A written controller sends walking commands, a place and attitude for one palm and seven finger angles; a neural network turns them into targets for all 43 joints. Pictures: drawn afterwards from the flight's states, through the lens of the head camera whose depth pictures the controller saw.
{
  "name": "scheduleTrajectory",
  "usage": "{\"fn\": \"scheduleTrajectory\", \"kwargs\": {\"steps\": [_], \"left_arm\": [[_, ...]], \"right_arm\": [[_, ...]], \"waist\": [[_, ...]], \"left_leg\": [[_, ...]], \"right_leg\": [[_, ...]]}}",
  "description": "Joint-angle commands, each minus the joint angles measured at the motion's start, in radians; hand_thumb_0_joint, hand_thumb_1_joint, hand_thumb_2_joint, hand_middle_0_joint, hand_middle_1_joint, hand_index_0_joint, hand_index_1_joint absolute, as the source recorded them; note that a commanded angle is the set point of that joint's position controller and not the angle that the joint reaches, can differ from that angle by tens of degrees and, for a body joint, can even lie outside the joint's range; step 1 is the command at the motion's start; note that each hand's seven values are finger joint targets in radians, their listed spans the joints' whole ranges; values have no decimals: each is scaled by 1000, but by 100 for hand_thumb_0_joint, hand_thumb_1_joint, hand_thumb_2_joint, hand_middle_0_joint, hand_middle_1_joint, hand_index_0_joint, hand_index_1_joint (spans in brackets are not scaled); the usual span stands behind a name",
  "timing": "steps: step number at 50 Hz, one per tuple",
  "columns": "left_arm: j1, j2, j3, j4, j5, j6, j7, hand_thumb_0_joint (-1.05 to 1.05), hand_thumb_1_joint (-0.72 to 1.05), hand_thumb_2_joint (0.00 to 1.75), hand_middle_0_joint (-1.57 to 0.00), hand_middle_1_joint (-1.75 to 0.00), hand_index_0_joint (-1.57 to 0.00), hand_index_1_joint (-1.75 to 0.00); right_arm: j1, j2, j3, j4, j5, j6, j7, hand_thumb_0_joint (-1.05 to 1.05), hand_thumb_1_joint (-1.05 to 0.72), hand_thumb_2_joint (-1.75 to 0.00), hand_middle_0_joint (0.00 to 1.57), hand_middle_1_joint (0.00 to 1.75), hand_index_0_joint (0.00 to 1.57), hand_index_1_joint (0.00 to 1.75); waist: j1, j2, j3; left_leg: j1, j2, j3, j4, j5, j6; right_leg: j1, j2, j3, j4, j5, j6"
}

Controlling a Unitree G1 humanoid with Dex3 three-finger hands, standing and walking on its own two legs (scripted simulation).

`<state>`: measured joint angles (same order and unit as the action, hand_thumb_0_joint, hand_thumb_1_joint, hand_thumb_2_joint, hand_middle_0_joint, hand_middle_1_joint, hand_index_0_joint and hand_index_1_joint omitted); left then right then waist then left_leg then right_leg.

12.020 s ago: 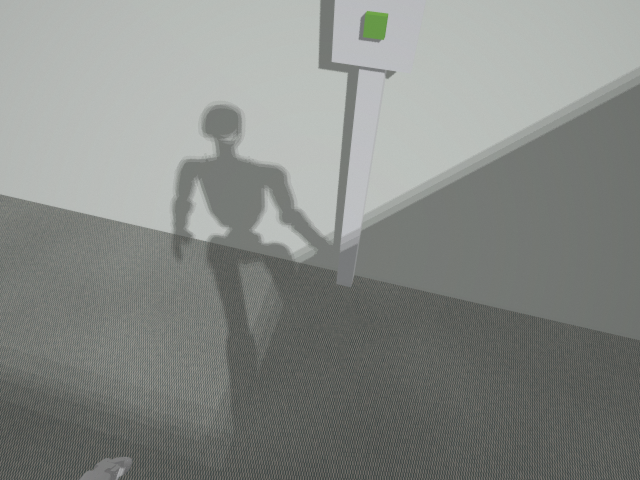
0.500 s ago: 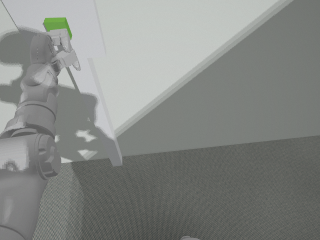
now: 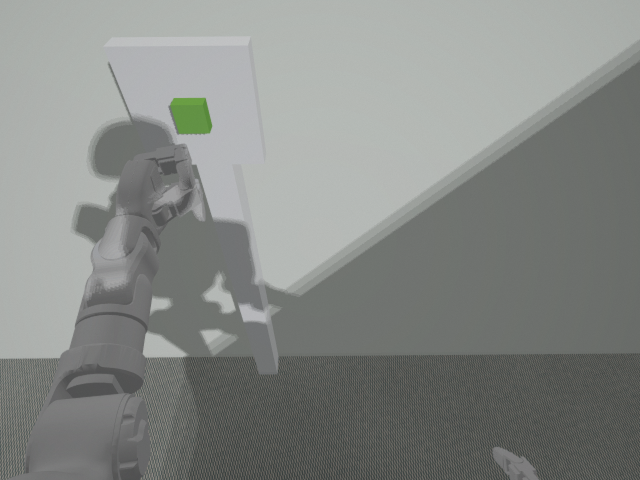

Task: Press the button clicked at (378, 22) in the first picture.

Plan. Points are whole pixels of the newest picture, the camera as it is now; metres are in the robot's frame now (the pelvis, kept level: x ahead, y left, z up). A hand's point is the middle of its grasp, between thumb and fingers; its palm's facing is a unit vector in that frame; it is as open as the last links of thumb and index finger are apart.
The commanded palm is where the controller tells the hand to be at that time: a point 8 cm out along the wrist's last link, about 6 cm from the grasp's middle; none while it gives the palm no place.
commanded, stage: pull the fist back off the button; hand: left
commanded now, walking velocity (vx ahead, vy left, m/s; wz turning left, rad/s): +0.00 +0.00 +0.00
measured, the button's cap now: (192, 114) +0.54 +0.20 +0.20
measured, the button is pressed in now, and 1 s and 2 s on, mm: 0 0 0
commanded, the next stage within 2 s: draw the hand back to the body in 0.22 s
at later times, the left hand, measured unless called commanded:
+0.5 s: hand (191, 210) +0.38 +0.17 +0.17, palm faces +0.05 -1.00 +0.01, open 3.1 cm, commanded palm +0.33 +0.22 +0.17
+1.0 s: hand (121, 306) +0.25 +0.20 +0.16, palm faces +0.24 -0.95 -0.18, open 3.1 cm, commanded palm +0.21 +0.25 +0.17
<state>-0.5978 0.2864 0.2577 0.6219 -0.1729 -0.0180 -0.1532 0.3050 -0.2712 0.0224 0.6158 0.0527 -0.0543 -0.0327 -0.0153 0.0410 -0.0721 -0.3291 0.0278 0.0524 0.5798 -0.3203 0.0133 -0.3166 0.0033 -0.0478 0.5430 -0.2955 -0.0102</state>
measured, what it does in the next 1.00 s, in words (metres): stands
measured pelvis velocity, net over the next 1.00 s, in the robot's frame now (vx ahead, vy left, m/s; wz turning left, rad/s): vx -0.03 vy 0.00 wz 0.01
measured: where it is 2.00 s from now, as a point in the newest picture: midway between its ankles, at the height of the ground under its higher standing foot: outside the picture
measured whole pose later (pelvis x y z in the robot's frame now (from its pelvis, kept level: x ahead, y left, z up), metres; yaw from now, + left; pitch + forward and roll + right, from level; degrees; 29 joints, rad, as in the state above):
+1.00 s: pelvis -0.03 +0.00 +0.01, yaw +1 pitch -5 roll +0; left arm 0.04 0.27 0.17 -0.10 -0.11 -0.01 0.01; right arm 0.14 -0.23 0.06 0.60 0.01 -0.11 -0.07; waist 0.05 0.05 0.02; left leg -0.13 0.01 0.04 0.43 -0.23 0.01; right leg -0.12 0.00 -0.06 0.42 -0.22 -0.01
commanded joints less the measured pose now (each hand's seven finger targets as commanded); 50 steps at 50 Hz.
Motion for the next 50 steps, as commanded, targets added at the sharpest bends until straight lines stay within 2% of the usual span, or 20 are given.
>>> {"fn": "scheduleTrajectory", "kwargs": {"steps": [1,3,4,7,10,14,16,17,19,21,24,27,29,35,39,41,42,44,45,50], "left_arm": [[-411,172,13,-309,-33,-6,14,0,90,90,-130,-150,-130,-150],[-416,148,-10,-321,-33,14,18,0,90,90,-130,-150,-130,-150],[-411,176,12,-339,-33,15,23,0,90,90,-130,-150,-130,-150],[-440,176,0,-345,-28,24,29,0,90,90,-130,-150,-130,-150],[-522,173,-27,-311,-23,18,34,0,90,90,-130,-150,-130,-150],[-560,156,-45,-254,-22,4,32,0,90,90,-130,-150,-130,-150],[-558,198,-11,-178,-26,2,31,0,90,90,-130,-150,-130,-150],[-527,193,-3,-162,-29,-1,27,0,90,90,-130,-150,-130,-150],[-388,259,76,-158,-35,-8,22,0,90,90,-130,-150,-130,-150],[-336,213,44,-216,-38,-14,8,0,90,90,-130,-150,-130,-150],[-201,225,71,-335,-48,-29,-3,0,90,90,-130,-150,-130,-150],[-159,223,71,-432,-60,-8,-10,0,90,90,-130,-150,-130,-150],[-143,242,88,-520,-66,3,-9,0,90,90,-130,-150,-130,-150],[-64,176,27,-710,-74,45,-19,0,90,90,-130,-150,-130,-150],[54,145,9,-742,-95,92,-44,0,90,90,-130,-150,-130,-150],[127,154,27,-775,-101,123,-48,0,90,90,-130,-150,-130,-150],[170,196,-6,-920,10,12,71,0,90,90,-130,-150,-130,-150],[341,134,-22,-846,27,-29,148,0,90,90,-130,-150,-130,-150],[381,135,-21,-878,39,-41,166,0,90,90,-130,-150,-130,-150],[386,172,9,-1020,82,-97,226,0,90,90,-130,-150,-130,-150]], "right_arm": [[-54,-117,-42,-129,10,-40,-22,0,-90,-90,20,30,20,30],[-80,-112,-34,-133,11,-40,-29,0,-90,-90,20,30,20,30],[-87,-114,-35,-135,9,-39,-34,0,-90,-90,20,30,20,30],[-119,-103,-23,-135,10,-38,-45,0,-90,-90,20,30,20,30],[-128,-103,-13,-120,10,-38,-57,0,-90,-90,20,30,20,30],[-127,-101,-8,-110,7,-46,-63,0,-90,-90,20,30,20,30],[-120,-106,-4,-99,7,-47,-65,0,-90,-90,20,30,20,30],[-122,-103,-5,-102,6,-48,-64,0,-90,-90,20,30,20,30],[-119,-111,-9,-119,3,-49,-59,0,-90,-90,20,30,20,30],[-134,-102,-6,-142,8,-52,-52,0,-90,-90,20,30,20,30],[-151,-102,-12,-168,9,-60,-37,0,-90,-90,20,30,20,30],[-172,-104,-14,-177,16,-64,-41,0,-90,-90,20,30,20,30],[-189,-104,-18,-180,15,-71,-47,0,-90,-90,20,30,20,30],[-226,-89,-12,-179,16,-109,-62,0,-90,-90,20,30,20,30],[-236,-92,-8,-172,18,-123,-68,0,-90,-90,20,30,20,30],[-246,-88,-2,-177,17,-125,-67,0,-90,-90,20,30,20,30],[-251,-78,-10,-172,-18,-134,-60,0,-90,-90,20,30,20,30],[-255,-80,-10,-143,-30,-126,-54,0,-90,-90,20,30,20,30],[-247,-75,-8,-144,-33,-115,-50,0,-90,-90,20,30,20,30],[-260,-57,-8,-143,-48,-84,-48,0,-90,-90,20,30,20,30]], "waist": [[-11,-43,-265],[-14,-56,-237],[-11,-71,-242],[-13,-30,-225],[-38,-32,-175],[-40,-1,-214],[-34,-27,-211],[-22,-29,-220],[26,-65,-284],[37,-48,-290],[67,-67,-284],[58,-77,-201],[58,-79,-193],[46,45,-163],[45,-22,-130],[60,4,-126],[52,2,-4],[54,-93,51],[53,-104,24],[50,25,-47]], "left_leg": [[180,-14,-35,-55,393,24],[175,-18,-41,-65,344,25],[179,-19,-39,-63,336,29],[184,-25,-45,-75,281,26],[170,-26,-55,-84,216,27],[187,-31,-66,-82,194,24],[155,-31,-72,-92,159,21],[151,-33,-67,-92,162,22],[136,-33,-58,-95,204,22],[142,-34,-46,-102,240,23],[143,-27,-40,-109,287,22],[134,-23,-31,-133,235,25],[152,-21,-31,-140,221,29],[220,-23,-46,-158,187,23],[220,-26,-56,-164,161,21],[219,-28,-62,-172,172,16],[218,-24,-40,-199,144,19],[188,-19,-49,-222,97,19],[202,-15,-48,-224,123,21],[273,-16,-33,-239,177,17]], "right_leg": [[102,11,7,-40,438,-13],[93,8,5,-51,398,-14],[103,7,11,-55,393,-13],[88,2,15,-71,332,-15],[56,0,20,-92,260,-13],[48,-1,23,-95,218,-17],[52,-3,23,-100,182,-17],[67,-4,26,-100,188,-17],[146,-5,26,-86,237,-20],[171,-8,26,-78,294,-20],[210,-4,21,-69,342,-23],[183,-2,24,-96,295,-15],[183,0,28,-110,264,-14],[142,4,20,-133,191,-20],[134,9,7,-143,161,-15],[141,6,1,-139,173,-17],[94,1,27,-208,122,-11],[98,2,22,-229,68,-9],[137,0,23,-219,93,-9],[208,-6,37,-233,151,-12]]}}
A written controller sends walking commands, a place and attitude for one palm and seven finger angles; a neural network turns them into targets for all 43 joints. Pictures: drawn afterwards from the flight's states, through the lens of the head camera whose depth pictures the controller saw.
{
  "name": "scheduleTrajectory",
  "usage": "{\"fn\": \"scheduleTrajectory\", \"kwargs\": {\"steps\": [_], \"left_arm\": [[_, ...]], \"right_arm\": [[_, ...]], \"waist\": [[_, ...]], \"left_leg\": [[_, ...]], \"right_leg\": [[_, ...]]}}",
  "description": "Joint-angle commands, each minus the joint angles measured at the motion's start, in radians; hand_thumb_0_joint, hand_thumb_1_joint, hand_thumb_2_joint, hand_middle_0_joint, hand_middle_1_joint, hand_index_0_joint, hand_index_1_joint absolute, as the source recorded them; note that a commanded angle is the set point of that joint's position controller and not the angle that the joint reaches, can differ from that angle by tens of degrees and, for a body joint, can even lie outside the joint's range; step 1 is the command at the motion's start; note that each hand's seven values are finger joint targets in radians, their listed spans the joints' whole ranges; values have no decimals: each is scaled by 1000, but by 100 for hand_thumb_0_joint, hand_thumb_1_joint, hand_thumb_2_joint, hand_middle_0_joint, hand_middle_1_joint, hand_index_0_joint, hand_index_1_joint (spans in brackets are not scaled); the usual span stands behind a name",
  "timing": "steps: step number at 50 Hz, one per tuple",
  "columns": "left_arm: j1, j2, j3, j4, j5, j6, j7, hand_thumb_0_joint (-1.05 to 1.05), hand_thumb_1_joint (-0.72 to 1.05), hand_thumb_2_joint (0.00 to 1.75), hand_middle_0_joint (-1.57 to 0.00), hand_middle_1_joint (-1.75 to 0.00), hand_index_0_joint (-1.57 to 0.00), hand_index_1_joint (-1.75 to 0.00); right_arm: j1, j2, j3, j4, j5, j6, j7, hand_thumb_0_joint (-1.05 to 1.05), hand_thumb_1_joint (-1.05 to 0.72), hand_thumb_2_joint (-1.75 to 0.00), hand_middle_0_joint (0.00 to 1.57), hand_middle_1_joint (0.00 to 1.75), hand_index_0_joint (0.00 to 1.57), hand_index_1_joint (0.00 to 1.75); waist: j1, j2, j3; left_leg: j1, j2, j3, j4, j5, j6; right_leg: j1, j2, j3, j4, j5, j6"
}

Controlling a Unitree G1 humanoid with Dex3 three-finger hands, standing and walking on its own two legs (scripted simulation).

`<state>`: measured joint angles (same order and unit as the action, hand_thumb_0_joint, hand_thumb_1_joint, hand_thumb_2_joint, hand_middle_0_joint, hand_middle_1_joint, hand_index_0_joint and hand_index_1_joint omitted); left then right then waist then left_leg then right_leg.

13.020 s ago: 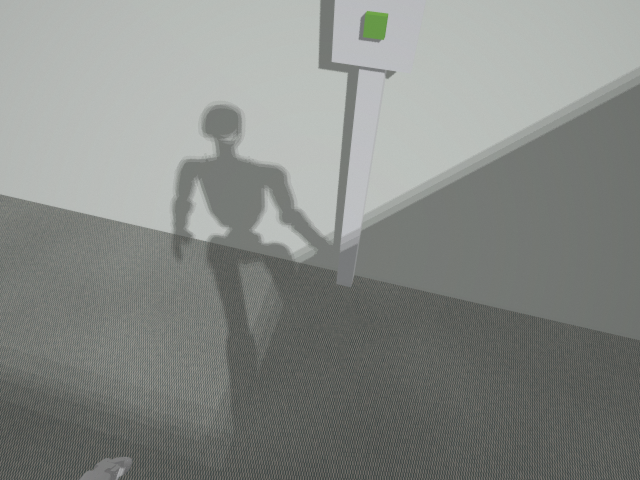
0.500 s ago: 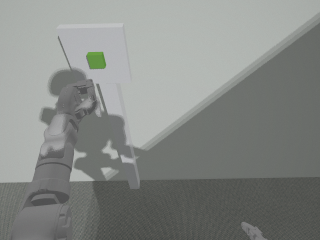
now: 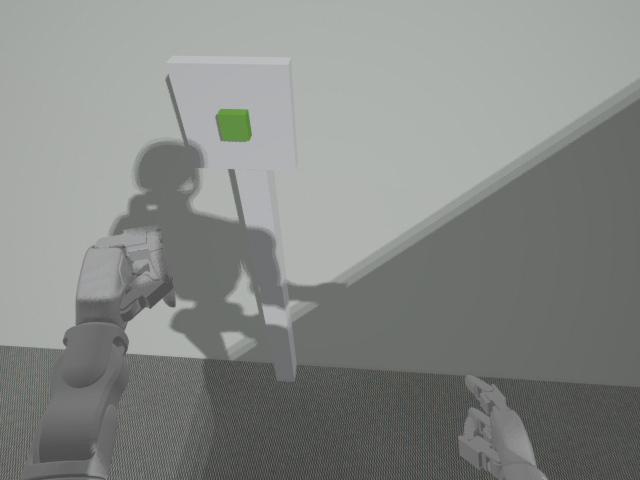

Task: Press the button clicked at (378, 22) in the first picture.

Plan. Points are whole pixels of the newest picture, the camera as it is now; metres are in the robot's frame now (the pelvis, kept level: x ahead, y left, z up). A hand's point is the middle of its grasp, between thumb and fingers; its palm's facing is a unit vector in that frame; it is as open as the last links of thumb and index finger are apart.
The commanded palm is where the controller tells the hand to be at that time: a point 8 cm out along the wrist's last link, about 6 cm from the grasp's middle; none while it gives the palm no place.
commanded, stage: draw the hand back to the body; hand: left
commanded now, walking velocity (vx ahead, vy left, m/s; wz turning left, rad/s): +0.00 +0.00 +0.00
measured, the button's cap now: (235, 123) +0.57 +0.20 +0.19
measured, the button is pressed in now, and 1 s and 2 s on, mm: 0 0 0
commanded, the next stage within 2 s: step back with the hand held close in 0.80 s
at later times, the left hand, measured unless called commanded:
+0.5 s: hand (103, 329) +0.21 +0.24 +0.15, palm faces +0.38 -0.85 -0.36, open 3.1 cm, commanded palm +0.15 +0.28 +0.17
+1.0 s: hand (83, 333) +0.20 +0.25 +0.16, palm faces +0.42 -0.82 -0.39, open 3.1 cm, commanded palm +0.14 +0.29 +0.17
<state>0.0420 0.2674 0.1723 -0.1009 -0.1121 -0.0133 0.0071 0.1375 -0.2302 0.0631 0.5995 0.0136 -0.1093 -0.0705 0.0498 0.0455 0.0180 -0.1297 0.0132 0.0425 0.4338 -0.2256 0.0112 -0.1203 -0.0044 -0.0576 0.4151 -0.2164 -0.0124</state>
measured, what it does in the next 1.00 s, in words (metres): stands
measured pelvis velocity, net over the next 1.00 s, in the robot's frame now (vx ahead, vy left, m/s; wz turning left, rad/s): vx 0.01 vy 0.01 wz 0.00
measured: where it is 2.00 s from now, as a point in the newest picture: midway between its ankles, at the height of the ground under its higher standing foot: outside the picture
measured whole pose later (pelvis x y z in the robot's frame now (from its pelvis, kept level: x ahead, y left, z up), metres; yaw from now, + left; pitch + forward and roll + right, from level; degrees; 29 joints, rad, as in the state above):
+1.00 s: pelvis +0.01 +0.01 +0.00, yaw +0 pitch -4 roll -1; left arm 0.52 0.32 0.31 -0.46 -0.05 -0.13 0.10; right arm 0.20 -0.21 0.04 0.61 -0.01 -0.07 -0.06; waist 0.06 0.07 0.01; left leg -0.11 0.02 0.04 0.44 -0.25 0.02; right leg -0.07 0.01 -0.06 0.36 -0.21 0.00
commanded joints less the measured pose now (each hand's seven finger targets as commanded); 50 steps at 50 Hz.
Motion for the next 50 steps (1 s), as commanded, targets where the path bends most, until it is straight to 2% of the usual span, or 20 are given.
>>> {"fn": "scheduleTrajectory", "kwargs": {"steps": [1,3,4,6,8,10,13,17,21,26,29,31,34,36,42,45,46,47,48,50], "left_arm": [[-250,201,105,-322,29,-110,76,0,90,90,-130,-150,-130,-150],[-217,196,105,-378,39,-125,89,0,90,90,-130,-150,-130,-150],[-177,190,97,-383,43,-126,91,0,90,90,-130,-150,-130,-150],[-106,171,91,-405,45,-129,97,0,90,90,-130,-150,-130,-150],[-8,154,89,-407,47,-130,98,0,90,90,-130,-150,-130,-150],[83,150,98,-383,42,-122,94,0,90,90,-130,-150,-130,-150],[162,166,133,-417,43,-126,93,0,90,90,-130,-150,-130,-150],[254,191,179,-503,48,-143,96,0,90,90,-130,-150,-130,-150],[353,210,211,-571,49,-152,105,0,90,90,-130,-150,-130,-150],[448,198,214,-602,52,-153,107,0,90,90,-130,-150,-130,-150],[399,178,185,-581,59,-148,110,0,90,90,-130,-150,-130,-150],[374,173,177,-566,60,-147,114,0,90,90,-130,-150,-130,-150],[359,191,192,-572,65,-150,121,0,90,90,-130,-150,-130,-150],[360,190,193,-590,64,-152,123,0,90,90,-130,-150,-130,-150],[398,194,209,-585,60,-153,123,0,90,90,-130,-150,-130,-150],[413,185,207,-557,54,-149,117,0,90,90,-130,-150,-130,-150],[366,205,222,-553,55,-148,119,0,90,90,-130,-150,-130,-150],[290,322,342,-621,51,-185,118,0,90,90,-130,-150,-130,-150],[399,245,286,-531,53,-185,109,0,90,90,-130,-150,-130,-150],[436,217,249,-532,63,-190,103,0,90,90,-130,-150,-130,-150]], "right_arm": [[-96,-95,-48,-125,-12,-27,-12,0,-90,-90,20,30,20,30],[-97,-91,-48,-123,-17,-29,-11,0,-90,-90,20,30,20,30],[-103,-93,-48,-121,-21,-31,-11,0,-90,-90,20,30,20,30],[-105,-90,-49,-123,-23,-30,-8,0,-90,-90,20,30,20,30],[-106,-92,-52,-125,-25,-26,-4,0,-90,-90,20,30,20,30],[-105,-95,-56,-126,-25,-17,0,0,-90,-90,20,30,20,30],[-108,-97,-63,-132,-26,-2,3,0,-90,-90,20,30,20,30],[-104,-90,-68,-140,-28,-3,6,0,-90,-90,20,30,20,30],[-94,-85,-71,-150,-27,-17,3,0,-90,-90,20,30,20,30],[-81,-87,-75,-153,-23,-32,1,0,-90,-90,20,30,20,30],[-77,-93,-77,-144,-26,-38,-6,0,-90,-90,20,30,20,30],[-76,-91,-76,-139,-24,-39,-11,0,-90,-90,20,30,20,30],[-72,-93,-77,-135,-28,-45,-16,0,-90,-90,20,30,20,30],[-75,-89,-75,-137,-29,-47,-16,0,-90,-90,20,30,20,30],[-81,-82,-69,-138,-32,-52,-11,0,-90,-90,20,30,20,30],[-80,-81,-69,-140,-31,-46,-10,0,-90,-90,20,30,20,30],[-84,-83,-71,-135,-28,-41,-12,0,-90,-90,20,30,20,30],[-61,-114,-75,-182,-17,-17,-6,0,-90,-90,20,30,20,30],[-58,-96,-77,-164,-21,0,-7,0,-90,-90,20,30,20,30],[-63,-102,-80,-172,-22,16,-2,0,-90,-90,20,30,20,30]], "waist": [[-14,53,-144],[-11,89,-174],[-9,58,-159],[-6,66,-147],[1,29,-131],[3,-43,-91],[11,-66,-78],[21,12,-93],[27,24,-108],[22,21,-55],[6,-14,-9],[3,4,16],[9,-5,-17],[14,37,-51],[25,33,-50],[22,-16,-20],[19,-13,-16],[-25,-31,51],[-28,-78,39],[-34,-58,23]], "left_leg": [[81,-3,-21,-96,84,16],[106,-4,-25,-95,127,12],[104,-2,-26,-95,139,14],[103,-1,-29,-98,160,11],[98,2,-32,-97,199,10],[79,7,-31,-103,194,14],[68,8,-32,-101,199,15],[64,7,-29,-89,231,10],[64,10,-30,-76,257,7],[47,14,-34,-75,230,3],[42,13,-32,-80,180,8],[41,13,-30,-86,130,12],[53,10,-37,-88,137,13],[61,10,-37,-87,148,10],[46,8,-40,-85,178,4],[34,12,-39,-89,175,5],[36,12,-36,-89,158,6],[-50,28,-51,-60,78,29],[-40,24,-56,-37,64,31],[-35,25,-51,-24,98,27]], "right_leg": [[21,2,47,-109,73,-12],[50,3,43,-104,113,-17],[51,7,43,-110,121,-16],[60,6,38,-104,141,-16],[67,10,33,-98,171,-15],[63,10,33,-108,165,-10],[65,10,31,-105,165,-8],[81,6,35,-94,188,-12],[85,7,35,-87,209,-12],[49,13,33,-95,175,-10],[11,15,33,-116,130,-7],[-11,11,36,-125,78,-6],[10,12,34,-123,82,-9],[30,8,37,-109,95,-11],[55,9,37,-105,132,-13],[47,10,36,-110,132,-10],[36,11,40,-116,115,-10],[-77,-38,143,-169,127,-6],[-100,-62,147,-185,110,-7],[-111,-74,143,-176,141,-8]]}}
